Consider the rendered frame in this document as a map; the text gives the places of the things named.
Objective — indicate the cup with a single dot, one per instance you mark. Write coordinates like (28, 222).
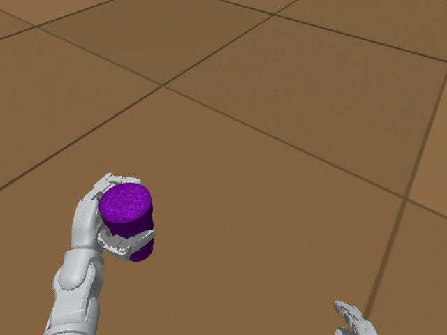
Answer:
(127, 210)

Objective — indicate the left robot arm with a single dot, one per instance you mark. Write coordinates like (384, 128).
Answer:
(76, 285)

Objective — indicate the right robot hand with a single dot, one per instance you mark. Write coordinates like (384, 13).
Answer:
(354, 319)

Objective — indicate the left robot hand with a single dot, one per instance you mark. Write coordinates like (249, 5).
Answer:
(89, 231)

